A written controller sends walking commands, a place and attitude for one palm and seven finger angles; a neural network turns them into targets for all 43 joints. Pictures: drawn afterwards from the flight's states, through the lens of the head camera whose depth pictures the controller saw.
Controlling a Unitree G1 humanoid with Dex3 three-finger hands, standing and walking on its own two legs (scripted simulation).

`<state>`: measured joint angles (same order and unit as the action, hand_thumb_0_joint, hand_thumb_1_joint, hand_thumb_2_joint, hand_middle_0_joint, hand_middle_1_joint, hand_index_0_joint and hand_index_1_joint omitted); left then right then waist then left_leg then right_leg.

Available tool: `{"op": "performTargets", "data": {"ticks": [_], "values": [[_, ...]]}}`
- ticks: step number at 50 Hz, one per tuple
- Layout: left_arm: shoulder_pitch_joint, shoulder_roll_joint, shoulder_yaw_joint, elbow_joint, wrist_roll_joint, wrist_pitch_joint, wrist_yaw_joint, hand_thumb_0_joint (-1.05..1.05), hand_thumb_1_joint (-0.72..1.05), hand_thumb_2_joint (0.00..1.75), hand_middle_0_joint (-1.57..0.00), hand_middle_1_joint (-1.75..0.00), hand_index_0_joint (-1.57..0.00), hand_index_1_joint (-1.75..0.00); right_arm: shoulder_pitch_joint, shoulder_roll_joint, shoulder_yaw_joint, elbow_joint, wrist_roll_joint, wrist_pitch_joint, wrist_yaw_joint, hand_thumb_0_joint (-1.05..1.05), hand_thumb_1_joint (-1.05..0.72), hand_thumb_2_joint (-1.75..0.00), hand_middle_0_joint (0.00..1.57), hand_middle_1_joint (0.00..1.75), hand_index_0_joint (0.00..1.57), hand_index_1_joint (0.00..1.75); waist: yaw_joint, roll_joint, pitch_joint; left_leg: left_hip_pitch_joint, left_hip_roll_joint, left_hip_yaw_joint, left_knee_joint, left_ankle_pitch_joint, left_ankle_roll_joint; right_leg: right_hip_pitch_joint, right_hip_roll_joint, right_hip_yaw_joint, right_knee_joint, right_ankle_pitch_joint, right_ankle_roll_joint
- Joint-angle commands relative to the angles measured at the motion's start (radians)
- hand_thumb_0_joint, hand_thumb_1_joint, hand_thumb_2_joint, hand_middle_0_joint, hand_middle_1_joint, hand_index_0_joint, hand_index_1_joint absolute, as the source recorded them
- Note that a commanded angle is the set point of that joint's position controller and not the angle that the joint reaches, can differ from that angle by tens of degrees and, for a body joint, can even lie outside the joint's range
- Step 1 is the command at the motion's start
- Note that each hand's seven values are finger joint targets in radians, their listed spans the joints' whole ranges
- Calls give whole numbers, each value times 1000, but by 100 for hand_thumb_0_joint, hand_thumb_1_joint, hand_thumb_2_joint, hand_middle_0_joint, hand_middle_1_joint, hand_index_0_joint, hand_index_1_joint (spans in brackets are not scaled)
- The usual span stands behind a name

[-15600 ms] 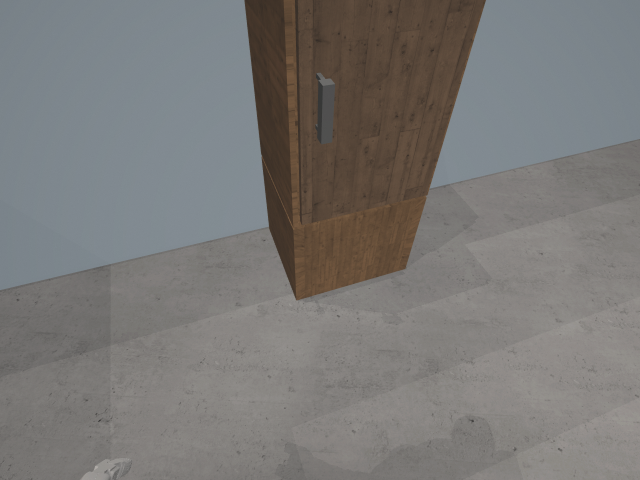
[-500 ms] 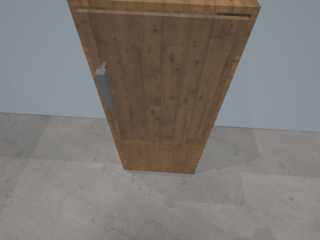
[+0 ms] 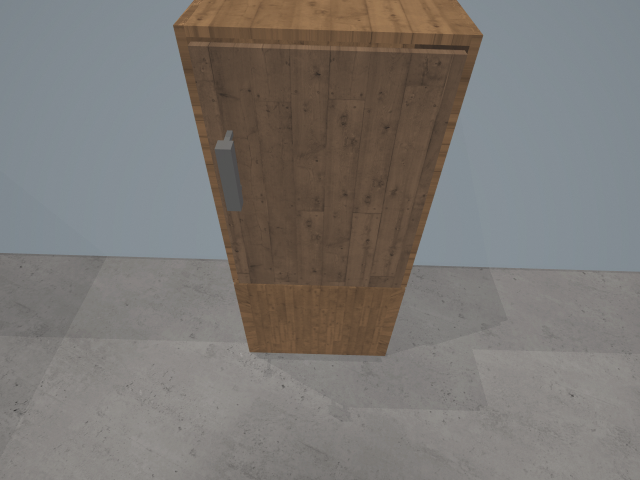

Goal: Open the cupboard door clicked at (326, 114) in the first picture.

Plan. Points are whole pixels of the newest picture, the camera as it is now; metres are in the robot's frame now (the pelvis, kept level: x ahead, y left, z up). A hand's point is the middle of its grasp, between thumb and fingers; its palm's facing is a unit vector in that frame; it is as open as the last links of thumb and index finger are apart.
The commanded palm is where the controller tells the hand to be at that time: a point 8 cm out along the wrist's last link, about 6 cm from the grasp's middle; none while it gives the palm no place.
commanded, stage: come to a stop and stand still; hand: left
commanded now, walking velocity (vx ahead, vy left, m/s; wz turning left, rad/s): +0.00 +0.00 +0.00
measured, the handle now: (232, 170) +0.62 +0.19 +0.04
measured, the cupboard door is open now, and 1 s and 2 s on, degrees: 0 0 0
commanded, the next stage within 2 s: look again from close up in 1.64 s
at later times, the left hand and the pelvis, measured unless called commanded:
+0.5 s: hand out of the picture -0.05 +0.19 -0.17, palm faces +0.06 -0.98 -0.18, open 7.4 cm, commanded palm none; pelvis -0.04 +0.01 +0.00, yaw +2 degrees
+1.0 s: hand out of the picture -0.03 +0.22 -0.18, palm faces +0.05 -0.98 -0.19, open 7.4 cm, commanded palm none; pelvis -0.10 +0.03 -0.01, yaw +1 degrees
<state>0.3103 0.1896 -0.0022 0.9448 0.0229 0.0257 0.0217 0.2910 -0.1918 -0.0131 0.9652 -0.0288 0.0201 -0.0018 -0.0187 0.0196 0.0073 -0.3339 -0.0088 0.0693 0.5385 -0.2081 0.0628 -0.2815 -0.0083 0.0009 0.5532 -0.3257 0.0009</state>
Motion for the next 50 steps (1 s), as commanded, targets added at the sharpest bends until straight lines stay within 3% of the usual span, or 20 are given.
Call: {"op": "performTargets", "data": {"ticks": [1, 20, 29, 32, 33, 34, 35, 36, 37, 38, 39, 40, 41, 42, 43, 44, 45, 46, 47, 50], "values": [[42, 107, 32, -40, 0, -28, 8, 0, 90, 90, -20, -30, -20, -30, -17, -138, -28, -52, 5, -33, -10, 0, -90, -90, 20, 30, 20, 30, 29, 37, 23, -65, 128, -235, -275, -392, 15, 14, -15, 45, -84, -124, -35], [79, 113, 33, 65, 4, -33, -1, 0, 90, 90, -20, -30, -20, -30, -12, -151, -40, 38, 9, -29, -17, 0, -90, -90, 20, 30, 20, 30, 20, 2, 57, -3, 88, -204, -238, -371, -10, -71, -29, 118, -141, -186, -52], [159, 120, 55, 77, 11, -10, -7, 0, 90, 90, -20, -30, -20, -30, -89, -176, -56, 6, 5, -14, -15, 0, -90, -90, 20, 30, 20, 30, 58, 15, 55, -114, 73, -190, -251, -451, -14, -14, 5, 73, -52, -198, -52], [176, 132, 64, 72, 15, -3, -6, 0, 90, 90, -20, -30, -20, -30, -97, -158, -60, -7, 3, -1, -12, 0, -90, -90, 20, 30, 20, 30, 59, -71, 62, -85, 16, -130, -137, -416, -34, -95, -23, 122, -133, -304, -73], [150, 152, 72, 63, 16, 0, -3, 0, 90, 90, -20, -30, -20, -30, -73, -143, -64, -7, 1, 13, -11, 0, -90, -90, 20, 30, 20, 30, 41, -165, 52, 18, -44, -64, 65, -315, -54, -234, -80, 194, -260, -419, -98], [38, 183, 80, 27, 18, -1, 5, 0, 90, 90, -20, -30, -20, -30, 5, -114, -74, 7, 0, 30, -13, 0, -90, -90, 20, 30, 20, 30, -24, -282, 39, 188, -96, 3, 391, -179, -71, -460, -199, 322, -426, -536, -137], [-134, 216, 93, -32, 23, -3, 21, 0, 90, 90, -20, -30, -20, -30, 110, -132, -93, 26, 5, 43, -16, 0, -90, -90, 20, 30, 20, 30, -106, -335, 23, 281, -70, -66, 650, -162, -58, -605, -283, 386, -470, -462, -160], [-292, 233, 102, -81, 24, -10, 31, 0, 90, 90, -20, -30, -20, -30, 183, -158, -104, 52, 6, 48, -17, 0, -90, -90, 20, 30, 20, 30, -163, -304, 13, 333, -24, -125, 792, -169, -47, -673, -271, 311, -410, -280, -152], [-355, 211, 95, -101, 27, -21, 32, 0, 90, 90, -20, -30, -20, -30, 253, -133, -92, 61, 11, 26, -15, 0, -90, -90, 20, 30, 20, 30, -196, -259, 31, 327, 9, -133, 687, -235, -37, -635, -227, 236, -335, -181, -122], [-314, 186, 88, -96, 27, -27, 29, 0, 90, 90, -20, -30, -20, -30, 281, -97, -75, 64, 12, 1, -8, 0, -90, -90, 20, 30, 20, 30, -178, -157, 85, 248, 30, -112, 362, -271, -27, -519, -184, 195, -218, -151, -85], [-197, 164, 78, -63, 17, -22, 29, 0, 90, 90, -20, -30, -20, -30, 241, -64, -56, 62, 13, -23, -1, 0, -90, -90, 20, 30, 20, 30, -106, -40, 131, 156, 38, -118, -37, -279, -29, -382, -139, 163, -17, -180, -65], [-95, 91, 62, -39, 8, -11, 28, 0, 90, 90, -20, -30, -20, -30, 208, -61, -45, 57, 12, -34, -5, 0, -90, -90, 20, 30, 20, 30, -50, 205, 208, 51, 42, -196, -253, -305, -62, -345, -54, 87, 232, -187, -54], [-6, 39, 53, -21, 1, -4, 26, 0, 90, 90, -20, -30, -20, -30, 173, -69, -35, 31, 6, -44, -21, 0, -90, -90, 20, 30, 20, 30, -7, 369, 245, -1, 181, -414, -326, -132, -60, -413, 37, 51, 413, -162, -18], [9, 54, 53, -24, -3, -2, 24, 0, 90, 90, -20, -30, -20, -30, 128, -101, -27, -9, 5, -45, -40, 0, -90, -90, 20, 30, 20, 30, 20, 275, 200, -71, 293, -504, -332, 52, 27, -360, 9, 119, 496, -119, -17], [35, 74, 68, -35, -11, -12, 10, 0, 90, 90, -20, -30, -20, -30, 22, -114, -26, -52, -7, -42, -49, 0, -90, -90, 20, 30, 20, 30, 74, 119, 117, -121, 285, -412, -297, 76, 120, -233, -14, 83, 552, -83, -15], [-28, 90, 70, -14, 3, 0, 13, 0, 90, 90, -20, -30, -20, -30, -13, -122, -23, -45, -4, -62, -49, 0, -90, -90, 20, 30, 20, 30, 66, 219, 86, -139, 273, -534, -323, -33, 106, -236, -4, 120, 573, -60, -4], [-42, 117, 75, -10, 5, 4, 12, 0, 90, 90, -20, -30, -20, -30, -43, -113, -19, -45, -3, -65, -50, 0, -90, -90, 20, 30, 20, 30, 84, 183, 119, -174, 276, -533, -338, -136, 107, -244, -17, 144, 583, -26, -6], [-43, 106, 70, -8, 4, 3, 8, 0, 90, 90, -20, -30, -20, -30, -46, -97, -12, -47, -4, -66, -47, 0, -90, -90, 20, 30, 20, 30, 81, 90, 155, -190, 263, -489, -342, -166, 113, -228, -31, 140, 558, 4, -8], [-15, 67, 58, 10, 1, 1, 2, 0, 90, 90, -20, -30, -20, -30, -24, -87, -8, -32, -5, -68, -45, 0, -90, -90, 20, 30, 20, 30, 77, 2, 120, -140, 244, -444, -339, -172, 119, -195, -29, 110, 509, 12, -7], [-50, 42, 38, 9, 6, -10, -10, 0, 90, 90, -20, -30, -20, -30, 80, -92, -15, 16, -5, -63, -46, 0, -90, -90, 20, 30, 20, 30, 26, 50, 91, 20, 228, -395, -336, -194, 129, -178, -17, 19, 324, -66, -14]]}}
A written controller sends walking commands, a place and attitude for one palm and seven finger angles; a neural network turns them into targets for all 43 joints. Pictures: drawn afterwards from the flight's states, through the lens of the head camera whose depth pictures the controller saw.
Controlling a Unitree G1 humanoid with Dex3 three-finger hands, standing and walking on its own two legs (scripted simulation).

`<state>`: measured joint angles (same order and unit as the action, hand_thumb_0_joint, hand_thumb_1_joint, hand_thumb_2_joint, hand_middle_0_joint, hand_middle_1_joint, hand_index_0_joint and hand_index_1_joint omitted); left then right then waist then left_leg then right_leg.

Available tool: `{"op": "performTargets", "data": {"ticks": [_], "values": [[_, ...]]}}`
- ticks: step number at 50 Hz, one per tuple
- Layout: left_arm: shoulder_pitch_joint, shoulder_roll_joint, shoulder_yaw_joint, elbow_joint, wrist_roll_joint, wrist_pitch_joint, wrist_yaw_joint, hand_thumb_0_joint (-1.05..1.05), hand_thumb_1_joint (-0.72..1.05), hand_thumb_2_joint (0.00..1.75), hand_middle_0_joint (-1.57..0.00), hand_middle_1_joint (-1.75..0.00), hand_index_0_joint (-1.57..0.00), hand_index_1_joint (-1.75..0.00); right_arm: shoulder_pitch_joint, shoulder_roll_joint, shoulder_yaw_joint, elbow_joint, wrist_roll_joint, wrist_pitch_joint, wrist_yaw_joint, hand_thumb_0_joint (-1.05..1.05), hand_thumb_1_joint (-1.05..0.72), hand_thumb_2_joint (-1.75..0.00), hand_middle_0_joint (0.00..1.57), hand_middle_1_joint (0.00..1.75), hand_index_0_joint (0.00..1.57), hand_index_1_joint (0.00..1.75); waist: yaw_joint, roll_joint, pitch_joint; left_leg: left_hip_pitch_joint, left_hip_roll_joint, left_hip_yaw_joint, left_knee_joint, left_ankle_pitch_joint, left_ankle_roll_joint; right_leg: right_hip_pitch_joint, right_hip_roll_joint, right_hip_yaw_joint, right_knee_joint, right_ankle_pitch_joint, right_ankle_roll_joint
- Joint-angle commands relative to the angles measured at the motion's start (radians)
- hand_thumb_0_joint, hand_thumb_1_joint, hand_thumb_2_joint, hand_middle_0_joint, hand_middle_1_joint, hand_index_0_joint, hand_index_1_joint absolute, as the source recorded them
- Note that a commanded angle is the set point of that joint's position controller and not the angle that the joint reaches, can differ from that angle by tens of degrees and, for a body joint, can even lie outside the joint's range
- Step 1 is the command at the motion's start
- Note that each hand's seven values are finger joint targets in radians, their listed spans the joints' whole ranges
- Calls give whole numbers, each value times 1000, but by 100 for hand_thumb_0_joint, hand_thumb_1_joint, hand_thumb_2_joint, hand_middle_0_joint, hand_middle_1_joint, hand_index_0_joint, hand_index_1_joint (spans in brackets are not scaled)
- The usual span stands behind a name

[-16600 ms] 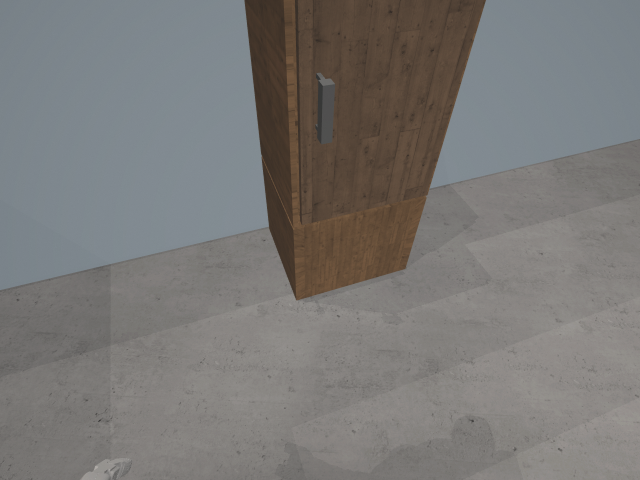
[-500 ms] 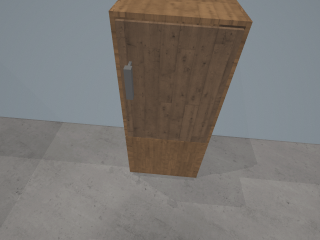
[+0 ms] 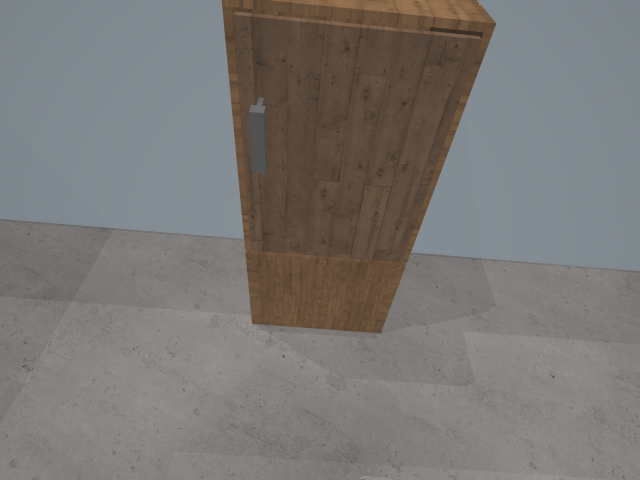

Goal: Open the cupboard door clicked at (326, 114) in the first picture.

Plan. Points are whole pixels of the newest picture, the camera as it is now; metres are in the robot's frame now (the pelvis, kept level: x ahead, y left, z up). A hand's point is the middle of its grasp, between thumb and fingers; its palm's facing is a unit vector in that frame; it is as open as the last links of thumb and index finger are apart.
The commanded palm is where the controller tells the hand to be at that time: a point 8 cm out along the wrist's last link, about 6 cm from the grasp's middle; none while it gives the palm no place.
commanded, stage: come to a stop and stand still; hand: left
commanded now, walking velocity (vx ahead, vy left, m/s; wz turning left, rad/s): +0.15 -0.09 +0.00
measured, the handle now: (260, 135) +0.72 +0.15 +0.05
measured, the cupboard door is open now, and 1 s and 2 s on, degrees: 0 0 0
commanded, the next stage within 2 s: look again from close up in 0.64 s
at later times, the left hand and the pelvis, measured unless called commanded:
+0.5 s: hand out of the picture +0.00 +0.12 -0.17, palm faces +0.02 -0.99 -0.14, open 7.3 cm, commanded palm none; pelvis +0.02 -0.03 +0.01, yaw -1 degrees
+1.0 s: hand out of the picture +0.01 +0.12 -0.16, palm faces +0.01 -0.98 -0.19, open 7.4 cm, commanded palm none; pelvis +0.01 -0.04 +0.01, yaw -1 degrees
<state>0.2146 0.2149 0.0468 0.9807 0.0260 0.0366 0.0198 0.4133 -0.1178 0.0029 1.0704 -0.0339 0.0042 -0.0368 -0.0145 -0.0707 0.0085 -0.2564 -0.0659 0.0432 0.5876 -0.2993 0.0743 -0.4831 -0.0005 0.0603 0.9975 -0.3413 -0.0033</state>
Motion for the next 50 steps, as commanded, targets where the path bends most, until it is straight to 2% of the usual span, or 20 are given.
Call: {"op": "performTargets", "data": {"ticks": [1, 4, 6, 7, 8, 9, 10, 11, 12, 13, 16, 17, 18, 19, 20, 24, 29, 33, 40, 50], "values": [[21, 14, -13, -35, 1, -25, -10, 0, 90, 90, -20, -30, -20, -30, -3, -160, -31, -73, -3, -44, -10, 0, -90, -90, 20, 30, 20, 30, -3, 159, 76, -15, 292, -376, -383, -112, 119, 45, -20, -52, -188, -98, -16], [12, -6, -16, -37, -6, -34, -11, 0, 90, 90, -20, -30, -20, -30, 69, -155, -36, -36, -4, -31, -7, 0, -90, -90, 20, 30, 20, 30, -27, 169, 53, 46, 274, -359, -370, -116, 99, 126, 11, -82, -387, -151, -29], [67, -13, -18, -11, -14, -47, -6, 0, 90, 90, -20, -30, -20, -30, 79, -145, -34, -20, 5, -30, -4, 0, -90, -90, 20, 30, 20, 30, -2, 147, 5, 24, 241, -299, -291, 9, 58, 307, 4, -73, -614, -12, -39], [108, -1, -15, 9, -17, -53, 1, 0, 90, 90, -20, -30, -20, -30, 65, -123, -30, -17, 14, -34, 0, 0, -90, -90, 20, 30, 20, 30, 13, 105, -15, -35, 213, -237, -236, 82, 26, 421, -36, -31, -650, 66, -53], [156, 22, -13, 30, -17, -59, 10, 0, 90, 90, -20, -30, -20, -30, 46, -98, -24, -21, 21, -42, 2, 0, -90, -90, 20, 30, 20, 30, 29, 26, -26, -119, 162, -153, -148, 93, -10, 521, -116, 55, -677, 135, -75], [180, 56, -12, 44, -12, -61, 17, 0, 90, 90, -20, -30, -20, -30, 22, -72, -16, -35, 23, -47, 4, 0, -90, -90, 20, 30, 20, 30, 36, -99, 10, -208, 91, -43, -54, -7, -43, 539, -217, 139, -695, 267, -118], [183, 77, -9, 46, -11, -63, 20, 0, 90, 90, -20, -30, -20, -30, 0, -61, -13, -46, 19, -45, 7, 0, -90, -90, 20, 30, 20, 30, 34, -87, 19, -234, 79, -4, -9, -85, -59, 527, -296, 163, -684, 426, -158], [163, 58, -12, 47, -13, -72, 20, 0, 90, 90, -20, -30, -20, -30, -24, -63, -16, -38, 14, -39, 7, 0, -90, -90, 20, 30, 20, 30, 29, -90, 14, -205, 95, -10, 22, -125, -65, 487, -274, 153, -665, 453, -176], [138, 46, -14, 45, -13, -75, 21, 0, 90, 90, -20, -30, -20, -30, -29, -64, -19, -31, 13, -33, 8, 0, -90, -90, 20, 30, 20, 30, 22, -114, 42, -191, 105, -13, 34, -101, -66, 453, -249, 134, -660, 472, -176], [126, 39, -18, 45, -14, -74, 20, 0, 90, 90, -20, -30, -20, -30, -28, -61, -17, -21, 16, -31, 7, 0, -90, -90, 20, 30, 20, 30, 13, -89, 60, -149, 106, -14, 13, -58, -67, 415, -230, 104, -652, 487, -167], [104, 21, -26, 45, -20, -67, 17, 0, 90, 90, -20, -30, -20, -30, 11, -58, -11, 17, 20, -32, 4, 0, -90, -90, 20, 30, 20, 30, -12, 56, 72, 46, 136, -41, -112, 251, -54, 264, -125, 17, -594, 359, -94], [116, 11, -31, 47, -20, -65, 17, 0, 90, 90, -20, -30, -20, -30, 16, -75, -13, 22, 20, -34, 1, 0, -90, -90, 20, 30, 20, 30, -4, 87, 75, 70, 161, -64, -123, 304, -41, 245, -90, 0, -588, 303, -70], [129, 0, -32, 50, -18, -60, 18, 0, 90, 90, -20, -30, -20, -30, 14, -91, -14, 24, 18, -31, -2, 0, -90, -90, 20, 30, 20, 30, -1, 87, 106, 53, 180, -74, -130, 268, -36, 229, -76, -4, -611, 206, -62], [136, 0, -33, 62, -16, -53, 18, 0, 90, 90, -20, -30, -20, -30, -6, -93, -13, 28, 20, -30, -2, 0, -90, -90, 20, 30, 20, 30, 4, 137, 128, 36, 183, -93, -154, 240, -31, 225, -72, -3, -616, 152, -57], [149, 3, -34, 71, -15, -53, 18, 0, 90, 90, -20, -30, -20, -30, -28, -90, -11, 25, 23, -30, -3, 0, -90, -90, 20, 30, 20, 30, 11, 147, 142, 37, 183, -97, -159, 262, -24, 224, -73, 4, -620, 172, -52], [184, 10, -40, 98, -17, -64, 19, 0, 90, 90, -20, -30, -20, -30, -49, -110, -10, 19, 25, -37, -11, 0, -90, -90, 20, 30, 20, 30, 7, 105, 19, 133, 182, -75, -126, 420, -26, 295, -91, 3, -604, 351, -43], [201, 8, -44, 111, -14, -68, 22, 0, 90, 90, -20, -30, -20, -30, -95, -125, -13, 14, 28, -38, -15, 0, -90, -90, 20, 30, 20, 30, 5, 78, -26, 171, 181, -60, -120, 450, -31, 326, -101, 8, -607, 461, -36], [207, 7, -45, 117, -13, -67, 24, 0, 90, 90, -20, -30, -20, -30, -120, -127, -13, 16, 29, -35, -15, 0, -90, -90, 20, 30, 20, 30, 10, 58, -8, 162, 178, -55, -134, 427, -36, 335, -106, 7, -612, 495, -32], [206, 13, -47, 119, -12, -63, 25, 0, 90, 90, -20, -30, -20, -30, -139, -125, -8, 21, 27, -27, -11, 0, -90, -90, 20, 30, 20, 30, 18, 49, 65, 122, 171, -64, -170, 332, -37, 316, -105, 9, -644, 416, -31], [193, 25, -44, 106, -16, -63, 23, 0, 90, 90, -20, -30, -20, -30, -124, -124, -2, 33, 24, -25, -7, 0, -90, -90, 20, 30, 20, 30, 21, 48, 68, 109, 166, -67, -193, 279, -43, 327, -109, 13, -669, 368, -34]]}}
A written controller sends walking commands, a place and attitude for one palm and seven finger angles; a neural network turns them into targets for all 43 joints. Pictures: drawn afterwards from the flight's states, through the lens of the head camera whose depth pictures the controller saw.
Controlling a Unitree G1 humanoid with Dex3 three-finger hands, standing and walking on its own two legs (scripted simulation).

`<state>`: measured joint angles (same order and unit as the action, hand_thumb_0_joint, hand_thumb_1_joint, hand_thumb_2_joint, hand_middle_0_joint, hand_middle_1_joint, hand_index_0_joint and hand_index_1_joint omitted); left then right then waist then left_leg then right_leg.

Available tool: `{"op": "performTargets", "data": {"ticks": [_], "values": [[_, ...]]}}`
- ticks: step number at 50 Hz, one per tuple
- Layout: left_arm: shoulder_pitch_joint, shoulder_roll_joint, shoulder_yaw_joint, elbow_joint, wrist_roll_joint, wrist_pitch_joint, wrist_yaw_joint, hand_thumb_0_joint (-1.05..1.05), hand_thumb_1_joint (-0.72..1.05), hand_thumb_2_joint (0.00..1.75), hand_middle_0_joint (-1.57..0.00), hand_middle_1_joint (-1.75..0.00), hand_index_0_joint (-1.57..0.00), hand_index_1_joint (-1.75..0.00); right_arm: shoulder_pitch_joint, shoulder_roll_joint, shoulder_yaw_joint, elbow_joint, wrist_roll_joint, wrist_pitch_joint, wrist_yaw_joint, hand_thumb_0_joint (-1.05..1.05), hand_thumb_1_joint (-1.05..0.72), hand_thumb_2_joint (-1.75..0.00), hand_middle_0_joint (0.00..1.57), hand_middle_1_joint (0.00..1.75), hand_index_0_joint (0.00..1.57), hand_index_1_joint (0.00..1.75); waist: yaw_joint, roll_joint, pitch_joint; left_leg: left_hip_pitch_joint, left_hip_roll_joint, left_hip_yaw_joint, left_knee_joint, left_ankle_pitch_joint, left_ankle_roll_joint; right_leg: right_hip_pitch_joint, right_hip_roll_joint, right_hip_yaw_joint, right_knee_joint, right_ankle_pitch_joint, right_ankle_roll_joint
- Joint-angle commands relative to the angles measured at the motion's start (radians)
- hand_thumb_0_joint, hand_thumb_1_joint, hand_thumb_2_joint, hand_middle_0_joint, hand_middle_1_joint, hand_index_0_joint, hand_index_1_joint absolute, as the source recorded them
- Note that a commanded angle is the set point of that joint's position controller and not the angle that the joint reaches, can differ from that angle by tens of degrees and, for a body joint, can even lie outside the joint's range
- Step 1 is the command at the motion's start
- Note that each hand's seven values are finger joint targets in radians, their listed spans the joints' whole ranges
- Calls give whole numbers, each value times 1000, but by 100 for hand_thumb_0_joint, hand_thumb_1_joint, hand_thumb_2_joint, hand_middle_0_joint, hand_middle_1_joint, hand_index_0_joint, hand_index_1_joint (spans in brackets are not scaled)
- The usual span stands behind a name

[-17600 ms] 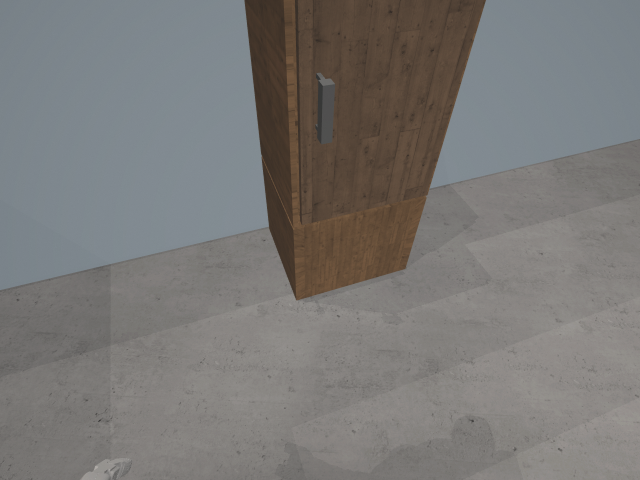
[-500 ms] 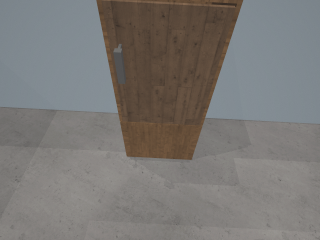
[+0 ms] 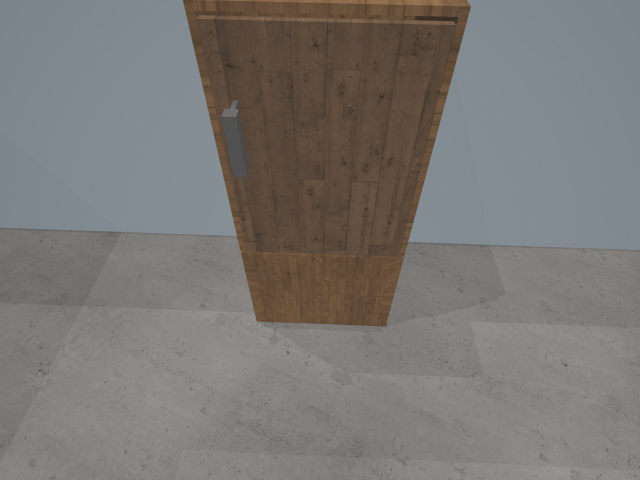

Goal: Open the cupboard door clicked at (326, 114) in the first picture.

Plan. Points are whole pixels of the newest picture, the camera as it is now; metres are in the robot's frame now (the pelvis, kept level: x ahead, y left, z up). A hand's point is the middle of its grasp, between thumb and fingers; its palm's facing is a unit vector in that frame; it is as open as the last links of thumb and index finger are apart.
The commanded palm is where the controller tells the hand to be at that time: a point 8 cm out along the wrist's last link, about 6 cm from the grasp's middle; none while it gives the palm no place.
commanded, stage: look again from close up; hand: left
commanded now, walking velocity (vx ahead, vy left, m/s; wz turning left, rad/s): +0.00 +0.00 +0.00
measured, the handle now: (238, 138) +0.71 +0.21 +0.03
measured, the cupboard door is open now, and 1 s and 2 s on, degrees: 0 0 0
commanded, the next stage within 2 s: shuffle to correct the standing spot in 0.24 s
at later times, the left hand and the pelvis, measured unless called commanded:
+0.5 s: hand out of the picture -0.04 +0.15 -0.18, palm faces +0.07 -0.98 -0.16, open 7.4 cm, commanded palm none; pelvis +0.01 +0.00 -0.01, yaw +1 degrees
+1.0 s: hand (193, 463) +0.18 +0.20 -0.17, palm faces +0.03 -0.98 -0.20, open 7.3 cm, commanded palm none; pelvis +0.12 +0.01 +0.00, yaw +0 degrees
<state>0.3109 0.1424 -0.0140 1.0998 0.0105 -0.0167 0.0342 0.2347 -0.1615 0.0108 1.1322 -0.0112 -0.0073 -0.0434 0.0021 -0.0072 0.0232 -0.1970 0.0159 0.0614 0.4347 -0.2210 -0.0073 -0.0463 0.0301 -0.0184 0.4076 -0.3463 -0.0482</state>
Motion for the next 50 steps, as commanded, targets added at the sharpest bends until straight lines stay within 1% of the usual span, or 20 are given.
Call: {"op": "performTargets", "data": {"ticks": [1, 17, 20, 22, 23, 25, 28, 30, 31, 32, 33, 34, 35, 36, 37, 39, 41, 43, 47, 50], "values": [[95, 100, 17, -12, -2, -10, 8, 0, 90, 90, -20, -30, -20, -30, 59, -81, -10, -27, 1, -13, 0, 0, -90, -90, 20, 30, 20, 30, 4, -11, 42, 54, 86, -83, -44, 197, 37, -108, -140, 95, -77, 365, 9], [122, 81, 16, 0, -4, -11, 11, 0, 90, 90, -20, -30, -20, -30, 110, -59, -6, -2, 3, -16, -2, 0, -90, -90, 20, 30, 20, 30, 5, 3, 57, 47, 85, -86, -52, 188, 36, -119, -133, 96, -85, 317, 2], [148, 87, 27, 9, 3, -7, 6, 0, 90, 90, -20, -30, -20, -30, 120, -61, -13, -2, -3, -9, 4, 0, -90, -90, 20, 30, 20, 30, 13, -39, 69, -11, 63, -55, 6, -5, 39, -111, -137, 119, -99, 66, -18], [172, 103, 40, 10, 4, -2, 1, 0, 90, 90, -20, -30, -20, -30, 96, -49, -15, -19, -7, -6, 13, 0, -90, -90, 20, 30, 20, 30, 28, -101, 135, -136, 28, -16, 87, -111, 30, -103, -178, 199, -165, -114, -55], [190, 109, 47, 9, 4, -2, 0, 0, 90, 90, -20, -30, -20, -30, 76, -43, -18, -32, -9, -5, 16, 0, -90, -90, 20, 30, 20, 30, 36, -124, 168, -193, 21, 8, 155, -138, 23, -107, -223, 255, -203, -155, -83], [218, 110, 54, 8, 11, -6, -1, 0, 90, 90, -20, -30, -20, -30, 36, -44, -25, -61, -12, -5, 21, 0, -90, -90, 20, 30, 20, 30, 47, -133, 219, -292, 32, 10, 288, -215, 21, -106, -290, 327, -230, -104, -141], [236, 116, 67, 7, 21, -24, 0, 0, 90, 90, -20, -30, -20, -30, 7, -38, -34, -98, -7, -23, 27, 0, -90, -90, 20, 30, 20, 30, 43, -96, 211, -372, 50, 3, 359, -260, 26, -25, -337, 312, -175, 211, -197], [210, 121, 70, 2, 24, -28, 0, 0, 90, 90, -20, -30, -20, -30, 54, -22, -34, -93, -3, -34, 27, 0, -90, -90, 20, 30, 20, 30, 9, -70, 163, -256, 40, 23, 225, -231, 34, -23, -306, 220, -71, 418, -174], [180, 123, 68, -1, 18, -29, -3, 0, 90, 90, -20, -30, -20, -30, 140, -12, -32, -68, -4, -41, 23, 0, -90, -90, 20, 30, 20, 30, -34, -54, 120, -93, 8, 53, 104, -147, 42, -92, -254, 143, 34, 488, -136], [159, 104, 65, -7, 12, -28, -8, 0, 90, 90, -20, -30, -20, -30, 279, -30, -35, -24, -9, -52, 18, 0, -90, -90, 20, 30, 20, 30, -85, 20, 54, 111, 11, 8, 1, -17, 67, -189, -168, 66, 247, 474, -87], [158, 54, 60, -33, -2, -30, -18, 0, 90, 90, -20, -30, -20, -30, 394, -134, -54, 4, -22, -62, 7, 0, -90, -90, 20, 30, 20, 30, -107, 265, -12, 271, 260, -345, -80, 86, 172, -417, -34, -47, 529, 110, -15], [118, 48, 52, -65, -1, -37, -17, 0, 90, 90, -20, -30, -20, -30, 442, -167, -55, 6, -15, -52, -2, 0, -90, -90, 20, 30, 20, 30, -106, 301, -29, 291, 402, -532, -190, 187, 265, -537, 0, -27, 746, -228, -10], [84, 67, 59, -76, 9, -32, -15, 0, 90, 90, -20, -30, -20, -30, 370, -155, -57, -20, -10, -44, 4, 0, -90, -90, 20, 30, 20, 30, -87, 184, 22, 178, 412, -499, -202, 52, 298, -552, -56, 19, 835, -230, -27], [46, 46, 59, -75, 16, -28, -17, 0, 90, 90, -20, -30, -20, -30, 304, -115, -50, -34, -11, -50, 4, 0, -90, -90, 20, 30, 20, 30, -68, 116, 111, 63, 384, -461, -232, -4, 282, -589, -85, 26, 862, -163, -21], [43, 36, 60, -69, 19, -25, -24, 0, 90, 90, -20, -30, -20, -30, 251, -80, -40, -50, -11, -58, 3, 0, -90, -90, 20, 30, 20, 30, -42, 64, 151, -1, 353, -399, -248, -10, 252, -586, -114, 40, 848, -89, -10], [77, 6, 56, -61, 23, -15, -36, 0, 90, 90, -20, -30, -20, -30, 226, -65, -32, -58, -9, -74, 2, 0, -90, -90, 20, 30, 20, 30, -7, 58, 132, -22, 291, -262, -251, 129, 212, -548, -123, 15, 797, 9, 16], [78, -1, 57, -66, 19, -8, -41, 0, 90, 90, -20, -30, -20, -30, 225, -70, -34, -50, -6, -85, 0, 0, -90, -90, 20, 30, 20, 30, 9, 87, 92, 23, 258, -154, -229, 318, 207, -546, -127, -6, 738, 51, 35], [45, 4, 60, -82, 16, -2, -42, 0, 90, 90, -20, -30, -20, -30, 238, -72, -35, -45, -5, -86, 1, 0, -90, -90, 20, 30, 20, 30, 4, 114, 74, 63, 235, -98, -219, 395, 201, -557, -124, -28, 676, 79, 45], [-91, 14, 63, -131, 12, -5, -43, 0, 90, 90, -20, -30, -20, -30, 263, -77, -44, -32, -16, -74, 4, 0, -90, -90, 20, 30, 20, 30, -25, 121, 96, 93, 233, -55, -197, 438, 182, -539, -120, -69, 455, 102, 47], [-151, 31, 67, -153, 11, -12, -45, 0, 90, 90, -20, -30, -20, -30, 266, -84, -53, -30, -22, -61, 7, 0, -90, -90, 20, 30, 20, 30, -44, 132, 96, 85, 248, -62, -159, 405, 165, -465, -103, -83, 311, 102, 34]]}}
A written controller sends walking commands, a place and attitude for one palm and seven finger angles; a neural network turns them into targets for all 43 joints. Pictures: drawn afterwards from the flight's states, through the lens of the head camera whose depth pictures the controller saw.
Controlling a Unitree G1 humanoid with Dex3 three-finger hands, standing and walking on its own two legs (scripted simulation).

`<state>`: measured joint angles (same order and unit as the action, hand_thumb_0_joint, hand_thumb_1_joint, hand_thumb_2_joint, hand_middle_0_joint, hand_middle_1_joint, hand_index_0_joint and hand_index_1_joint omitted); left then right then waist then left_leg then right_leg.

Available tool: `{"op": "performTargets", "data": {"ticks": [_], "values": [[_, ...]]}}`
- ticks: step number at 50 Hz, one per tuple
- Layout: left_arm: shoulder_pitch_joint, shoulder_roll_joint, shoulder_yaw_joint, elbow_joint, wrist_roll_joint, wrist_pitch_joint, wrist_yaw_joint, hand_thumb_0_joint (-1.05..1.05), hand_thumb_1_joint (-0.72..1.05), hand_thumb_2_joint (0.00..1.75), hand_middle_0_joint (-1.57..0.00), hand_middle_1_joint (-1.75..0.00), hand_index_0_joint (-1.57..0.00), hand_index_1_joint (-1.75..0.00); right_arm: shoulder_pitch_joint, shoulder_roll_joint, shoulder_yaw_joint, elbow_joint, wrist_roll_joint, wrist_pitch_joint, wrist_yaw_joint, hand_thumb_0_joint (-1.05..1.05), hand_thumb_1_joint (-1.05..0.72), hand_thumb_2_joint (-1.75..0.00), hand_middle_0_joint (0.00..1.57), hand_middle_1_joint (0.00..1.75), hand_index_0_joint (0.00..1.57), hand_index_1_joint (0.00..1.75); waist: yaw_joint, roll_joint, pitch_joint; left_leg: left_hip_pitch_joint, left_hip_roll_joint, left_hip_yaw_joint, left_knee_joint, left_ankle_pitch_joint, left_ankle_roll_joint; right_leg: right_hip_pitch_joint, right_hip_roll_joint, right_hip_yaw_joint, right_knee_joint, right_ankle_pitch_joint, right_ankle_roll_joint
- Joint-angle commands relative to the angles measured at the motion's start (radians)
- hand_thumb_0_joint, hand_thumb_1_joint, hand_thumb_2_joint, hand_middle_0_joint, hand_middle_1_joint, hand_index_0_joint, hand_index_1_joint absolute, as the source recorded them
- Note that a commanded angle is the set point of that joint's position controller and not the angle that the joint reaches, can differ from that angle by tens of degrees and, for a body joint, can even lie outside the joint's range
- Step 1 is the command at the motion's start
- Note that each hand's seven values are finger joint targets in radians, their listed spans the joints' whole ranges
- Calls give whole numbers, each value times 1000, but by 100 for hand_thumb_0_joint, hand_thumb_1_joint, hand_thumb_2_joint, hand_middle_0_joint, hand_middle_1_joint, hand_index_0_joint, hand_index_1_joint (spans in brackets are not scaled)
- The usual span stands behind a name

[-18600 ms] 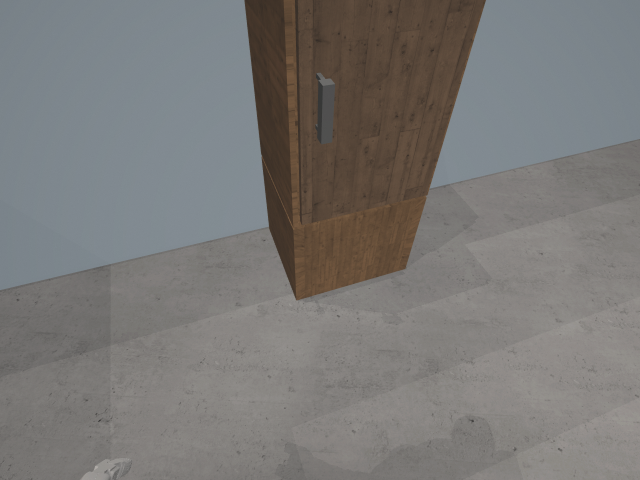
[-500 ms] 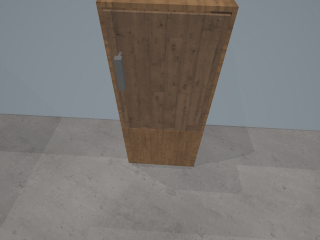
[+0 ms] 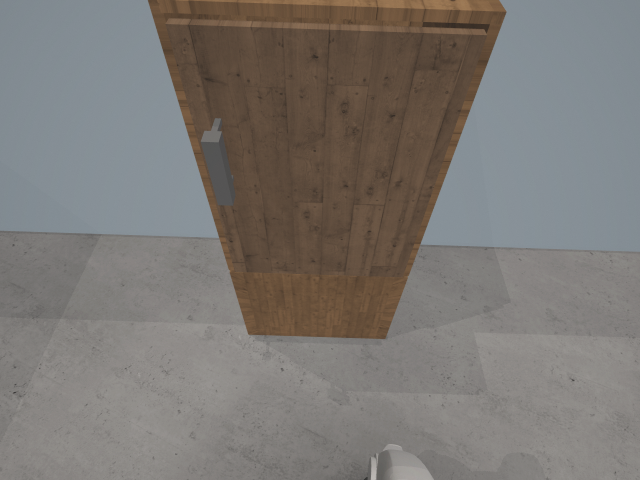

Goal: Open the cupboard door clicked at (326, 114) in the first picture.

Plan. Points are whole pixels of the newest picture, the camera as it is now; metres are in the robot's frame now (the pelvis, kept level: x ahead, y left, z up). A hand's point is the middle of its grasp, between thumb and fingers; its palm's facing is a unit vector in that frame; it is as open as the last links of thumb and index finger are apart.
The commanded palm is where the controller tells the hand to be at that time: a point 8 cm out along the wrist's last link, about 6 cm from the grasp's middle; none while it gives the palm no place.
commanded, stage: come to a stop and stand still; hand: left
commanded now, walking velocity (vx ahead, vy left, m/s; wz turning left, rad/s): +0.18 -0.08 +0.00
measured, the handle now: (222, 162) +0.58 +0.19 +0.03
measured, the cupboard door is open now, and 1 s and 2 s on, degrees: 0 0 0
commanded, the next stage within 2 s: look again from close up in 1.22 s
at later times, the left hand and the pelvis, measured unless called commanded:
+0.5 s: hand out of the picture +0.11 +0.15 -0.17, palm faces +0.09 -0.97 -0.23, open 7.3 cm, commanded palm none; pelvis +0.04 -0.04 -0.01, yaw +2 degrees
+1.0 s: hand out of the picture -0.01 +0.21 -0.17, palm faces +0.04 -0.97 -0.24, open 7.4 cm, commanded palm none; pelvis -0.02 +0.03 -0.01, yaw +1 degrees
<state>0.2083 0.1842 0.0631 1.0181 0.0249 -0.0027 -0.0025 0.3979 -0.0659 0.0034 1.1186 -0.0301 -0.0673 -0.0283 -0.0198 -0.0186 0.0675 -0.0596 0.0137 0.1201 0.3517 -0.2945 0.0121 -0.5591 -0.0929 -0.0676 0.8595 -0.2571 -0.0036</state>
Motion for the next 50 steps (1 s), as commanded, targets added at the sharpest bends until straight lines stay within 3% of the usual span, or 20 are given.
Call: {"op": "performTargets", "data": {"ticks": [1, 4, 5, 6, 7, 10, 12, 22, 26, 27, 28, 29, 30, 31, 32, 37, 41, 44, 47, 50], "values": [[-43, -9, -8, -71, -3, -29, -9, 0, 90, 90, -20, -30, -20, -30, 94, -187, -49, -17, -4, 2, -8, 0, -90, -90, 20, 30, 20, 30, -16, 149, 46, -60, 256, -118, -56, 467, 138, 98, 27, -40, -182, 19, -15], [140, 48, 8, -9, 1, -49, -3, 0, 90, 90, -20, -30, -20, -30, 86, -186, -49, -15, 6, 11, -2, 0, -90, -90, 20, 30, 20, 30, 69, 41, -64, -137, 184, -70, 177, 408, 76, 441, 59, -52, -351, 133, -23], [229, 126, 25, 12, 7, -63, 11, 0, 90, 90, -20, -30, -20, -30, 106, -141, -38, -20, 15, 11, 6, 0, -90, -90, 20, 30, 20, 30, 106, -112, -148, -326, 107, -25, 392, 210, 29, 671, -108, 142, -357, 331, -74], [292, 212, 38, 23, -4, -64, 20, 0, 90, 90, -20, -30, -20, -30, 142, -98, -31, -42, 28, 16, 1, 0, -90, -90, 20, 30, 20, 30, 99, -302, -265, -392, 0, -3, 671, -324, -16, 735, -370, 414, -441, 650, -186], [256, 184, 21, 15, -16, -56, 27, 0, 90, 90, -20, -30, -20, -30, 101, -122, -33, -45, 29, 31, -13, 0, -90, -90, 20, 30, 20, 30, 93, -177, -245, -343, 38, -114, 740, -365, -16, 623, -366, 371, -461, 798, -233], [42, 128, 6, -42, -5, -37, 50, 0, 90, 90, -20, -30, -20, -30, 35, -102, -43, -40, 34, 64, -13, 0, -90, -90, 20, 30, 20, 30, 31, -103, -86, -317, 74, -128, 723, -270, -31, 343, -291, 218, -468, 779, -224], [23, 120, 2, -50, -1, -29, 52, 0, 90, 90, -20, -30, -20, -30, 28, -85, -39, -34, 31, 89, -7, 0, -90, -90, 20, 30, 20, 30, 17, -72, -83, -287, 52, -111, 659, -226, -44, 284, -252, 143, -483, 740, -193], [27, 178, 35, -88, 10, 0, 51, 0, 90, 90, -20, -30, -20, -30, -122, -146, -65, -149, 14, 113, 15, 0, -90, -90, 20, 30, 20, 30, 58, -111, -147, -340, 10, -109, 557, -161, -67, 347, -270, 207, -519, 472, -217], [12, 193, 37, -95, 14, 13, 43, 0, 90, 90, -20, -30, -20, -30, -100, -148, -62, -162, 18, 99, 19, 0, -90, -90, 20, 30, 20, 30, 39, -143, -141, -219, -4, -76, 342, -120, -44, 282, -232, 222, -557, 125, -180], [70, 222, 16, -105, 7, 6, 84, 0, 90, 90, -20, -30, -20, -30, -82, -251, -96, -228, 21, 90, 21, 0, -90, -90, 20, 30, 20, 30, -8, 140, -346, -150, -42, -20, 311, -151, -61, 450, -254, 319, -490, 332, -150], [30, 254, 18, -134, 1, 16, 79, 0, 90, 90, -20, -30, -20, -30, -104, -188, -85, -260, 21, 85, 21, 0, -90, -90, 20, 30, 20, 30, -11, 173, -299, -104, -12, -52, 145, -92, -30, 312, -212, 248, -397, 18, -139], [19, 181, 0, -131, -5, 23, 68, 0, 90, 90, -20, -30, -20, -30, -108, -201, -78, -259, 14, 78, 15, 0, -90, -90, 20, 30, 20, 30, -17, 266, -239, -45, 4, -36, 11, -14, -22, 196, -118, 140, -348, -97, -94], [7, 123, -16, -136, -7, 33, 58, 0, 90, 90, -20, -30, -20, -30, -95, -241, -79, -286, 3, 76, 16, 0, -90, -90, 20, 30, 20, 30, -24, 366, -151, -116, 157, -232, -73, -48, 25, 114, 5, -6, -209, -184, -23], [11, 96, -22, -136, -9, 43, 51, 0, 90, 90, -20, -30, -20, -30, -152, -285, -82, -322, -2, 86, 11, 0, -90, -90, 20, 30, 20, 30, 2, 363, -28, -271, 246, -331, -102, 68, 97, 78, 70, -5, -91, -224, 1], [38, 94, -13, -129, -7, 50, 48, 0, 90, 90, -20, -30, -20, -30, -218, -275, -77, -345, -5, 91, 11, 0, -90, -90, 20, 30, 20, 30, 33, 210, 22, -388, 263, -292, -117, -35, 144, 132, 64, 37, -31, -186, -19], [140, 71, -22, -89, 3, 33, 30, 0, 90, 90, -20, -30, -20, -30, -236, -258, -59, -339, 3, 82, 15, 0, -90, -90, 20, 30, 20, 30, 73, 30, 99, -491, 179, -254, -70, -216, 115, 262, 71, 52, -143, -56, -9], [122, 121, -30, -107, 1, -2, 29, 0, 90, 90, -20, -30, -20, -30, -125, -213, -44, -300, 16, 75, 14, 0, -90, -90, 20, 30, 20, 30, 4, -39, 37, -269, 32, -193, 64, -162, 46, 134, -45, 305, -474, -233, -95], [50, 131, -24, -124, -3, -8, 33, 0, 90, 90, -20, -30, -20, -30, -36, -221, -52, -257, 10, 76, 15, 0, -90, -90, 20, 30, 20, 30, -33, -197, -36, -131, 22, -162, 120, -128, 44, 48, -39, 298, -533, -375, -91], [49, 112, -27, -120, -6, -5, 32, 0, 90, 90, -20, -30, -20, -30, -28, -218, -43, -227, 6, 63, 15, 0, -90, -90, 20, 30, 20, 30, -26, -37, -13, -162, 53, -206, 11, -159, 51, 68, 3, 242, -481, -292, -72], [108, 95, -28, -92, -4, -2, 30, 0, 90, 90, -20, -30, -20, -30, -87, -228, -38, -219, 5, 49, 12, 0, -90, -90, 20, 30, 20, 30, 30, 109, 0, -320, 121, -292, -141, -269, 65, 256, 54, 150, -370, -87, -53]]}}
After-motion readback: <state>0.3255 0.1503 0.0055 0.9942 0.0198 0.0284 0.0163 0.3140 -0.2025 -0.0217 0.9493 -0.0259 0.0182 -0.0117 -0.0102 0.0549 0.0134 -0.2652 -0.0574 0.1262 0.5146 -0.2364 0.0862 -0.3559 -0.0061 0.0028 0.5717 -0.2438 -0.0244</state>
